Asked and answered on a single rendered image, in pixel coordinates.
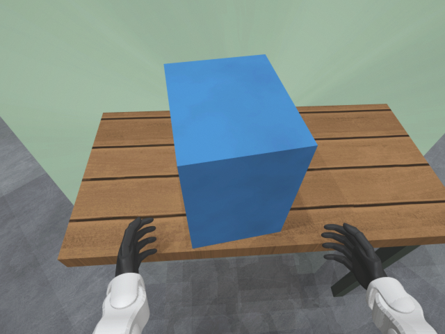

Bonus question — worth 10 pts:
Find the carton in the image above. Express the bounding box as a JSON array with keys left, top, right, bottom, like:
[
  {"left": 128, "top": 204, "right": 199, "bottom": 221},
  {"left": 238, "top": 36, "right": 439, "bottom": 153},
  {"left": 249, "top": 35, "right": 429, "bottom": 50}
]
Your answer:
[{"left": 164, "top": 54, "right": 318, "bottom": 248}]

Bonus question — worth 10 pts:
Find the table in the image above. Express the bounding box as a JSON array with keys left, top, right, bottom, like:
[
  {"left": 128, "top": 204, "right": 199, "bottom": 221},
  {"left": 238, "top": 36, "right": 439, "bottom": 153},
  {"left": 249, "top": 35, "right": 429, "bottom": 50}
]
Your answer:
[{"left": 57, "top": 104, "right": 445, "bottom": 297}]

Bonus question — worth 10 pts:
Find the robot right forearm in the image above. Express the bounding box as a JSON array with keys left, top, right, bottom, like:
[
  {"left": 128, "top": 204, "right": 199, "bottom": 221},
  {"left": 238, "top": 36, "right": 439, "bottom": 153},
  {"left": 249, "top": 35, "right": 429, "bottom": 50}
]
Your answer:
[{"left": 366, "top": 277, "right": 437, "bottom": 334}]

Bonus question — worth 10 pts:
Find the left robot hand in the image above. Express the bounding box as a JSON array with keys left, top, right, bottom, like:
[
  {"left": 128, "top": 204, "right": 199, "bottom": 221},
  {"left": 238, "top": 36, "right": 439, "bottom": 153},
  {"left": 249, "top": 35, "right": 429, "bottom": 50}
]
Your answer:
[{"left": 115, "top": 217, "right": 157, "bottom": 277}]

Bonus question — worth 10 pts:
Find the right robot hand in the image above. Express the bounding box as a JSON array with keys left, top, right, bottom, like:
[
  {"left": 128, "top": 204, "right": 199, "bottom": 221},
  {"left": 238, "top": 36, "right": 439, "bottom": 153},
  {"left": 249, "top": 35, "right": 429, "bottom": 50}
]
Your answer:
[{"left": 321, "top": 223, "right": 387, "bottom": 290}]

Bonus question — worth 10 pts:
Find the robot left forearm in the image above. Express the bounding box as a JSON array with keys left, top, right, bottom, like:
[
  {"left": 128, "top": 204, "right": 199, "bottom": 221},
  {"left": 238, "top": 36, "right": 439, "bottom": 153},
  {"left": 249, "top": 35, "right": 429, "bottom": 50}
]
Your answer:
[{"left": 92, "top": 273, "right": 149, "bottom": 334}]

